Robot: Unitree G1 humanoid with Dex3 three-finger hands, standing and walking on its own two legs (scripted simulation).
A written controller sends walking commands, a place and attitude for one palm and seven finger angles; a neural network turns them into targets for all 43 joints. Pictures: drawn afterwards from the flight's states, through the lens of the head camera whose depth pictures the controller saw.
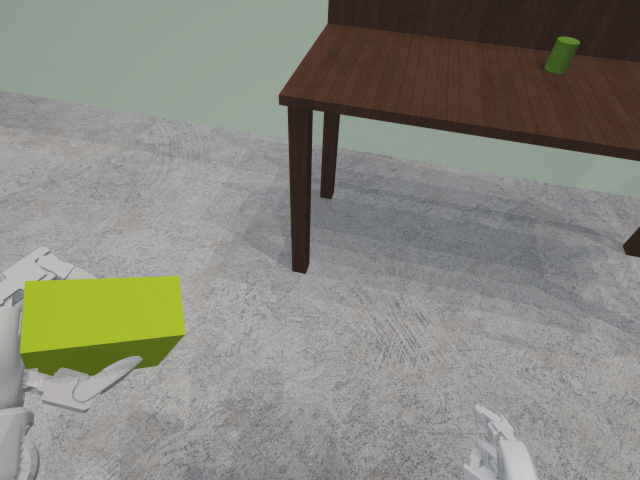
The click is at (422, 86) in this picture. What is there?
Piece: table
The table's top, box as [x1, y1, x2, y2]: [279, 24, 639, 160]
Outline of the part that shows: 279,94 279,104 639,160 638,62 574,54 566,71 562,74 556,74 547,71 543,67 550,51 327,24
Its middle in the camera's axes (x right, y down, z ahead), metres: +0.68 -0.42 +1.12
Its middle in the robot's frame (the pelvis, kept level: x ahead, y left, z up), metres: +1.15 -0.62 -0.02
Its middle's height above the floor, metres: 0.75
